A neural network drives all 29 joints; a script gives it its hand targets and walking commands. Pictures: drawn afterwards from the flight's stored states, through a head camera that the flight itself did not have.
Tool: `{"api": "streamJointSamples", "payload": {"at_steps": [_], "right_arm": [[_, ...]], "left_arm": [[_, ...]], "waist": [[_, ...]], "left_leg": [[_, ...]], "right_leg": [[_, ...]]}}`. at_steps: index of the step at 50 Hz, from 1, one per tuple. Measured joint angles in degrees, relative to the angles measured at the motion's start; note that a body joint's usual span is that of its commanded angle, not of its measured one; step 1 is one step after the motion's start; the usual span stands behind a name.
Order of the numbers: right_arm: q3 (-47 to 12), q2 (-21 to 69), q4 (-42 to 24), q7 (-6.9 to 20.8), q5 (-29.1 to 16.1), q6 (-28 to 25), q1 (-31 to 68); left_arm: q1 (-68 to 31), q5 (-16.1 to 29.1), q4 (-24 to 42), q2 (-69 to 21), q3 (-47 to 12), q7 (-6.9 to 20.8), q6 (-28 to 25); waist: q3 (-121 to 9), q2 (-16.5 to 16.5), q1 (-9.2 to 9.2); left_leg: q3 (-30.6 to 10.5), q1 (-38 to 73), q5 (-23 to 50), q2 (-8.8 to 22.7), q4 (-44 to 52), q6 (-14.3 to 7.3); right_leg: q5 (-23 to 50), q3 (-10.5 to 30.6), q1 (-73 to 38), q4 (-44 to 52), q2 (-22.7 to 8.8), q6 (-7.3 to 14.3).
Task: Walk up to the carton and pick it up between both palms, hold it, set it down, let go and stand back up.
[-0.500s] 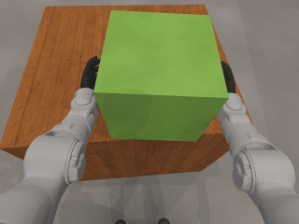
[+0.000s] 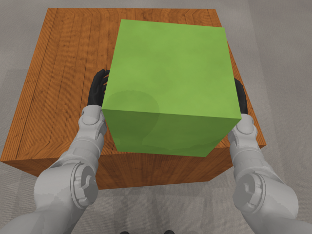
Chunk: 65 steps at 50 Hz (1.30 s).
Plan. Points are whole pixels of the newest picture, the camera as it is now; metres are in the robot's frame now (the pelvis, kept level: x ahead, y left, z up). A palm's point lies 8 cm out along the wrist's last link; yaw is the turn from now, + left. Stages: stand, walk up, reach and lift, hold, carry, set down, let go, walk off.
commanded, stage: reach and lift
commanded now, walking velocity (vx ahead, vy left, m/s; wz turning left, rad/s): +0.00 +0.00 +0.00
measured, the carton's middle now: (167, 94) +0.49 -0.04 +0.00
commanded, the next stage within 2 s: none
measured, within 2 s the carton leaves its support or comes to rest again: leaves its support in 0.74 s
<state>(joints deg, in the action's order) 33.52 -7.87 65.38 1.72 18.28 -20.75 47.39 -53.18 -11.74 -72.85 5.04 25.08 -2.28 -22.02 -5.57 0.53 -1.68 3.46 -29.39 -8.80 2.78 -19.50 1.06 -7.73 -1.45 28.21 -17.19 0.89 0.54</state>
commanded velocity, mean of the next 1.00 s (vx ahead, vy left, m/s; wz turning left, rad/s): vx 0.00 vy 0.00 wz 0.00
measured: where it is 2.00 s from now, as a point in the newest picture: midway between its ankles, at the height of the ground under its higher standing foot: outside the picture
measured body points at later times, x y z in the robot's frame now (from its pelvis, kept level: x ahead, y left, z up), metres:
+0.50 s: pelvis +0.00 +0.00 +0.00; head +0.09 +0.01 +0.44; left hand +0.44 +0.16 +0.03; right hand +0.42 -0.21 +0.04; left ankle -0.02 +0.13 -0.74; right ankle -0.02 -0.11 -0.74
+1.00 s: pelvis -0.04 +0.00 +0.00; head +0.03 +0.00 +0.44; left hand +0.41 +0.17 +0.07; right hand +0.39 -0.20 +0.05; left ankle -0.02 +0.13 -0.74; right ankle -0.02 -0.11 -0.74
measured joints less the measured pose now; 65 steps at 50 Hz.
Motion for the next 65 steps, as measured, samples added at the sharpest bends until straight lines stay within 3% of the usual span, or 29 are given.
{"api": "streamJointSamples", "payload": {"at_steps": [16, 32, 45, 54, 65], "right_arm": [[-4.34, 0.72, -0.74, -2.58, -1.43, -2.27, -2.48], [-5.41, -0.48, 5.53, -3.91, -2.03, -6.28, -3.06], [-5.68, -1.69, 6.79, -3.74, -3.28, -2.68, -0.88], [-10.23, -2.31, 6.06, -3.90, -7.77, 1.00, -0.43], [-22.83, -3.10, 1.69, -6.04, -17.98, 4.50, -3.86]], "left_arm": [[2.72, 0.69, 1.28, 0.42, -1.82, 0.11, -1.05], [3.02, 3.72, -2.92, 1.22, -6.65, -1.27, -2.87], [-2.04, 7.93, -7.41, 2.44, -10.26, -1.75, 0.23], [-3.23, 10.32, -8.81, 3.08, -11.91, -1.74, 2.22], [2.24, 15.81, -3.33, 3.34, -17.90, -2.15, 4.34]], "waist": [[-0.89, -1.18, -0.98], [-2.86, -0.75, -0.89], [-4.57, -1.21, 0.25], [-4.86, -1.90, 0.66], [-6.42, -2.71, 0.08]], "left_leg": [[-1.39, 0.44, -0.04, 0.39, 0.07, 0.35], [-2.03, -2.00, 1.07, -0.03, -1.40, 0.02], [-1.77, -3.80, 3.55, -0.68, -0.62, -0.51], [-1.43, -1.69, 3.23, -0.64, -0.09, -0.51], [-1.86, 1.83, 1.09, -0.26, -0.62, -0.24]], "right_leg": [[0.10, -1.49, -1.20, 0.69, 0.41, 0.22], [1.73, -2.24, 0.04, 1.15, -0.01, 0.19], [3.11, -2.07, 2.88, -0.24, -0.71, 0.04], [2.59, -1.75, 1.15, -0.26, -0.67, 0.00], [1.37, -2.13, -3.41, 1.16, -0.24, -0.03]]}}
